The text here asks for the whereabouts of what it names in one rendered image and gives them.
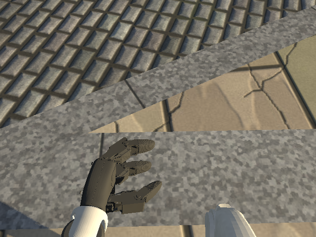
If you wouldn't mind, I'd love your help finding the robot right thigh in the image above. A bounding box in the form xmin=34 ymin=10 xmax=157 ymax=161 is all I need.
xmin=204 ymin=207 xmax=257 ymax=237

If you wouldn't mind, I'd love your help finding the robot left forearm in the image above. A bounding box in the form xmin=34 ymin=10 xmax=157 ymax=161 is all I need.
xmin=61 ymin=205 xmax=109 ymax=237

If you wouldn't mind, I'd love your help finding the robot right shin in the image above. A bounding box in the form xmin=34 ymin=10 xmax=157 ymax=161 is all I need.
xmin=215 ymin=203 xmax=231 ymax=211

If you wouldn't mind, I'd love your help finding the left robot hand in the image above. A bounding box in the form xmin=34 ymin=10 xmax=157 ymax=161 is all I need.
xmin=79 ymin=137 xmax=162 ymax=214

